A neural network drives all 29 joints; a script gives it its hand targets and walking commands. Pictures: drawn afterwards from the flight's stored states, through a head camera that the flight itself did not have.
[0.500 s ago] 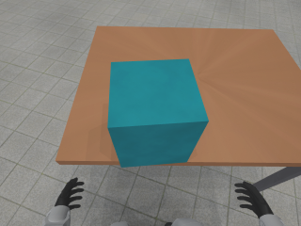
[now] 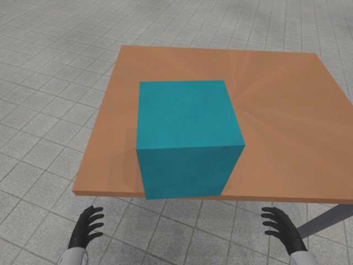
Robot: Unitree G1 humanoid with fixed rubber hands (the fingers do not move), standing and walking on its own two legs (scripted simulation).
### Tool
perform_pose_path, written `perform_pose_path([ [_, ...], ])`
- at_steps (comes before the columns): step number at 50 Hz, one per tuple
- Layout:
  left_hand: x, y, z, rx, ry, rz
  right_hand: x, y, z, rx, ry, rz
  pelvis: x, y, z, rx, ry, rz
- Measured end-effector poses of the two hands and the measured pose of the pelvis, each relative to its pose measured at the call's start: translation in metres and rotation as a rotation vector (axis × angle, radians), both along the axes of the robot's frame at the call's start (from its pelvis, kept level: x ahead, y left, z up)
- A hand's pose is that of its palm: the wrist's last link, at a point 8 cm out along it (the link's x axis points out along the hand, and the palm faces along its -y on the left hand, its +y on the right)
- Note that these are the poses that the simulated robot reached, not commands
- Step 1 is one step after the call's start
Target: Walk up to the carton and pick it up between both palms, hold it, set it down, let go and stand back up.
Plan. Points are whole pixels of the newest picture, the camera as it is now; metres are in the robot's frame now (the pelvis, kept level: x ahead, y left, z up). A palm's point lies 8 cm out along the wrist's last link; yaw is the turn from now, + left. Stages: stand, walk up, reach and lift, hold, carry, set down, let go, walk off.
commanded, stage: reach and lift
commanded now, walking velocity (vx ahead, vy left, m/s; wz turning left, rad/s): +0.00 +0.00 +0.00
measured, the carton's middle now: (183, 142) +0.40 +0.01 +0.01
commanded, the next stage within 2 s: none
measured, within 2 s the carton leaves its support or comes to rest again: neither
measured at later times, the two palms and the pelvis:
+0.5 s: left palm (89, 225) +0.20 +0.21 -0.01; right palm (285, 225) +0.19 -0.21 -0.01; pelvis +0.02 +0.00 +0.00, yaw +0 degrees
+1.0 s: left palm (94, 181) +0.27 +0.20 +0.05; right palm (288, 182) +0.27 -0.22 +0.05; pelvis +0.02 +0.00 +0.00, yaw +0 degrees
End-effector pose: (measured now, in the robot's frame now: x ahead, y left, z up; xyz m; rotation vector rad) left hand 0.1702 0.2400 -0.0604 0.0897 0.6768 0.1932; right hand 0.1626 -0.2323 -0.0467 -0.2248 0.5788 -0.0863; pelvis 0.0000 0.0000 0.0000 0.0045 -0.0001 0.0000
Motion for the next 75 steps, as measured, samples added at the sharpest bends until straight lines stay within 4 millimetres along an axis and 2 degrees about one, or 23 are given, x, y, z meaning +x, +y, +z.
perform_pose_path([
  [9, 0.017, -0.013, 0.017, -0.012, -0.097, 0.002, 0.017, 0.001, 0.015, 0.012, -0.058, 0.016, 0.010, -0.003, 0.001, 0.004, 0.015, 0.000],
  [16, 0.023, -0.021, 0.028, -0.029, -0.168, -0.006, 0.020, 0.013, 0.021, 0.064, -0.091, 0.029, 0.017, -0.003, 0.002, 0.004, 0.030, 0.001],
  [23, 0.027, -0.026, 0.042, -0.043, -0.263, -0.017, 0.029, 0.023, 0.036, 0.092, -0.176, 0.054, 0.018, -0.003, 0.002, 0.004, 0.031, 0.001],
  [34, 0.032, -0.032, 0.052, -0.075, -0.309, 0.001, 0.038, 0.016, 0.048, 0.088, -0.207, 0.056, 0.016, -0.003, 0.002, 0.004, 0.029, 0.001],
  [39, 0.045, -0.035, 0.060, -0.093, -0.295, 0.021, 0.054, 0.014, 0.058, 0.088, -0.212, 0.050, 0.017, -0.003, 0.002, 0.004, 0.030, 0.001],
  [46, 0.081, -0.044, 0.093, -0.095, -0.338, -0.025, 0.089, 0.016, 0.083, 0.097, -0.273, 0.039, 0.019, -0.003, 0.002, 0.004, 0.034, 0.001],
  [50, 0.098, -0.039, 0.110, -0.073, -0.339, -0.031, 0.104, 0.016, 0.094, 0.099, -0.284, 0.029, 0.021, -0.003, 0.003, 0.004, 0.039, 0.001],
  [55, 0.105, -0.028, 0.126, -0.050, -0.338, -0.019, 0.116, 0.014, 0.105, 0.103, -0.297, 0.027, 0.024, -0.003, 0.003, 0.003, 0.045, 0.001],
  [59, 0.108, -0.024, 0.130, -0.060, -0.331, -0.014, 0.125, 0.014, 0.113, 0.097, -0.304, 0.035, 0.024, -0.003, 0.003, 0.003, 0.046, 0.001],
  [66, 0.120, -0.030, 0.142, -0.091, -0.349, -0.035, 0.143, 0.018, 0.130, 0.108, -0.335, 0.055, 0.021, -0.003, 0.003, 0.003, 0.042, 0.001],
  [75, 0.149, -0.036, 0.176, -0.077, -0.394, -0.064, 0.175, 0.020, 0.157, 0.108, -0.359, 0.078, 0.018, -0.003, 0.003, 0.004, 0.038, 0.001],
])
